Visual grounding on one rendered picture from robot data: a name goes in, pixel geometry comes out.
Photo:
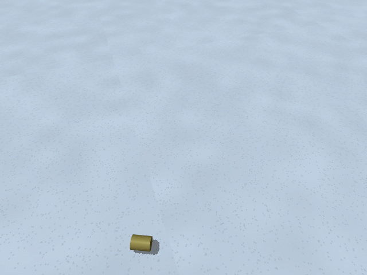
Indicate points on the can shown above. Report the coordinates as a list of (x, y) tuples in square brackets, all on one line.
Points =
[(141, 242)]

